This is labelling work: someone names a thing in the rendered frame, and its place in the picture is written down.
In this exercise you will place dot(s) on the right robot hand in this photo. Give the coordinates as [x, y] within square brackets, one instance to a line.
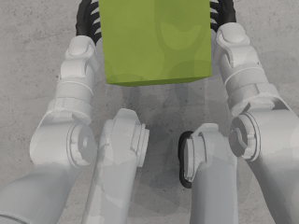
[226, 13]

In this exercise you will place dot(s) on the left robot forearm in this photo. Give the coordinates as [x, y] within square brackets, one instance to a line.
[74, 90]

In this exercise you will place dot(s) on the carton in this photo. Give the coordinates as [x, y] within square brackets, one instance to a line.
[155, 42]

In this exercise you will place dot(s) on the right robot forearm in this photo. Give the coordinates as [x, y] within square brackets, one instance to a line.
[242, 73]

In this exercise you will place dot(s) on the robot right foot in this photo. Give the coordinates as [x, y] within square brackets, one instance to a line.
[181, 146]

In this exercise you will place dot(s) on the robot right upper arm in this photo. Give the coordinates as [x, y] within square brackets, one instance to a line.
[268, 140]

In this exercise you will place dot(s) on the robot left upper arm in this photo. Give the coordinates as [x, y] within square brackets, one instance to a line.
[59, 153]

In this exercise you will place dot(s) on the left robot hand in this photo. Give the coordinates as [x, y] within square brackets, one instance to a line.
[85, 21]

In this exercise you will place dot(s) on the robot left shin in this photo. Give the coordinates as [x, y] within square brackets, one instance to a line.
[109, 125]

